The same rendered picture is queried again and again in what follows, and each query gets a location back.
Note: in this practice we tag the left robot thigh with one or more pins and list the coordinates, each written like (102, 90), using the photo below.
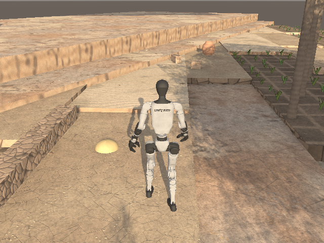
(150, 152)

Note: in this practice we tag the left robot hand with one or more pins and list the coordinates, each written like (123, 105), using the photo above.
(131, 145)

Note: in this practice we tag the right robot hand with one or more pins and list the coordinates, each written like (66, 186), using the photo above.
(184, 139)

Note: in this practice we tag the right robot forearm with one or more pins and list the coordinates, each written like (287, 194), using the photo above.
(184, 130)

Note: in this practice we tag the robot left upper arm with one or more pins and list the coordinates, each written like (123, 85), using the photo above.
(143, 115)

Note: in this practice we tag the left robot forearm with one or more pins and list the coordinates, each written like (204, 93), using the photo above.
(136, 134)

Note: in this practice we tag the robot left foot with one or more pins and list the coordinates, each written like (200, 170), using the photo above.
(149, 193)

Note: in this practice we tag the robot right upper arm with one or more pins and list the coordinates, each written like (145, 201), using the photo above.
(180, 114)

